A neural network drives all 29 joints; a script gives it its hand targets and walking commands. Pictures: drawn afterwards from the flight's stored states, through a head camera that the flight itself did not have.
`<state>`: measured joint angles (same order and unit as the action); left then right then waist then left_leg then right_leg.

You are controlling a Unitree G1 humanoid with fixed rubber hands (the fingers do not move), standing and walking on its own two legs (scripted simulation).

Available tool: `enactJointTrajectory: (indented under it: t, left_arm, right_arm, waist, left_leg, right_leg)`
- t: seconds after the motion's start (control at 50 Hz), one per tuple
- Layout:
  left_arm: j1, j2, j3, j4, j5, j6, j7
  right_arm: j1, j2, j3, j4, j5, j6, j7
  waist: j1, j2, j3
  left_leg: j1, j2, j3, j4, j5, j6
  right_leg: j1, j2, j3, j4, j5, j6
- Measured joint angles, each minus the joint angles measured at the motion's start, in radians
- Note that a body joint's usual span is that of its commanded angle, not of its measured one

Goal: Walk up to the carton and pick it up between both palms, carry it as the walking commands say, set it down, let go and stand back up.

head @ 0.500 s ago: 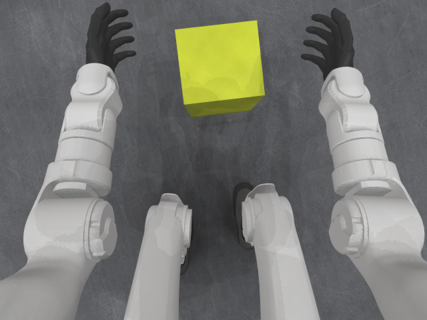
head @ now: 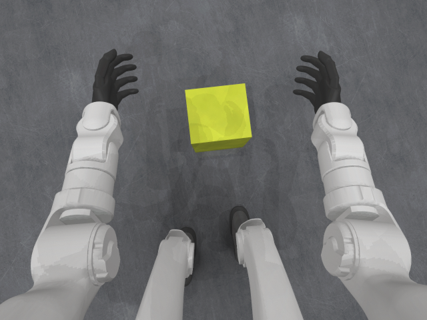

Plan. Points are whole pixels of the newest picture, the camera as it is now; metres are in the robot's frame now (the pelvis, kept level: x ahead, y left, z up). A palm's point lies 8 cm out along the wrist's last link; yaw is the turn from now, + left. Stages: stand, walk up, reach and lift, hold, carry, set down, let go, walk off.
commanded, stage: set down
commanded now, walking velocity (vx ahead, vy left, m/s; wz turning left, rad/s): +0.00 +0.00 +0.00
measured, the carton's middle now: (217, 122) +0.54 -0.04 -0.53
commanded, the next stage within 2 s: let go in 0.14 s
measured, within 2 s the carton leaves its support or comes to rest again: neither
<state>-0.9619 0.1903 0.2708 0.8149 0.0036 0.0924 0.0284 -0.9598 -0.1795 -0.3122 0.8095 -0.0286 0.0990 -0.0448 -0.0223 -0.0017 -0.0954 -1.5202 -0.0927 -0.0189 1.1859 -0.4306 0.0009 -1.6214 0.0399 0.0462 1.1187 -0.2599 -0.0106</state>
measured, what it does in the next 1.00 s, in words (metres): rises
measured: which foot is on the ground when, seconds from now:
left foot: down 0.00-1.00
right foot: down 0.00-1.00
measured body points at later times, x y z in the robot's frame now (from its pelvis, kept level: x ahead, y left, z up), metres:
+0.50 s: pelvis +0.05 +0.00 +0.07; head +0.29 -0.02 +0.45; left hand +0.42 +0.18 -0.05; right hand +0.40 -0.23 -0.05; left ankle +0.04 +0.11 -0.61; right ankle +0.10 -0.10 -0.61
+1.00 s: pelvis +0.09 +0.00 +0.14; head +0.14 +0.00 +0.58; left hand +0.27 +0.23 +0.06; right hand +0.26 -0.24 +0.05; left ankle +0.04 +0.11 -0.61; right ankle +0.10 -0.10 -0.61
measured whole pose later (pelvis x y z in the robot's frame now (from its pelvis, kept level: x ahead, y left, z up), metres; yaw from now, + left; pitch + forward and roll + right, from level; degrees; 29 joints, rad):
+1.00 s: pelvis +0.09 +0.00 +0.14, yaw -2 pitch +5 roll -1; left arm 0.20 0.19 0.05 0.46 0.00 0.00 -0.05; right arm 0.23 -0.21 -0.06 0.45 0.00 0.02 0.05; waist 0.01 0.02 0.02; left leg -0.22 -0.04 -0.07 0.45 -0.31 0.03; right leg -0.32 0.05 0.04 0.42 -0.18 -0.02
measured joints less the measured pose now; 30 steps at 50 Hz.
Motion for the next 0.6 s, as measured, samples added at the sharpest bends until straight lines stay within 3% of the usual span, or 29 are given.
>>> enactJointTrajectory:
  t: [0.18,0.3,0.4,0.48,0.6]
  left_arm:
    - [0.008,-0.030,0.041,0.059,0.059,-0.034,-0.009]
    - [0.064,-0.048,0.042,0.014,0.101,-0.038,0.001]
    - [0.264,-0.068,-0.011,-0.130,0.113,-0.021,0.014]
    - [0.461,-0.067,-0.064,-0.236,0.094,-0.018,0.005]
    - [0.651,-0.046,-0.101,-0.232,0.047,-0.056,-0.034]
  right_arm:
    - [0.007,0.013,-0.050,0.065,-0.064,-0.037,0.021]
    - [0.054,0.031,-0.042,0.028,-0.112,-0.045,0.027]
    - [0.257,0.053,0.020,-0.120,-0.131,-0.029,0.042]
    - [0.462,0.040,0.080,-0.233,-0.093,-0.022,0.056]
    - [0.665,0.004,0.139,-0.254,-0.022,-0.054,0.078]
  waist:
    - [0.002,0.005,0.001]
    - [0.006,0.006,0.007]
    - [0.004,0.007,0.011]
    - [0.005,0.007,0.027]
    - [0.003,0.014,0.024]
  left_leg:
    - [0.123,0.000,-0.006,-0.171,0.065,0.007]
    - [0.154,0.005,-0.007,-0.214,0.073,0.009]
    - [0.247,0.007,-0.010,-0.265,0.070,0.011]
    - [0.391,0.012,-0.012,-0.338,0.073,0.013]
    - [0.618,0.024,-0.022,-0.444,0.079,0.016]
  right_leg:
    - [0.128,-0.007,0.007,-0.169,0.057,0.005]
    - [0.160,-0.004,0.009,-0.215,0.067,0.005]
    - [0.249,-0.003,0.010,-0.256,0.058,0.002]
    - [0.388,0.000,0.012,-0.318,0.055,0.000]
    - [0.612,0.006,0.010,-0.417,0.056,-0.002]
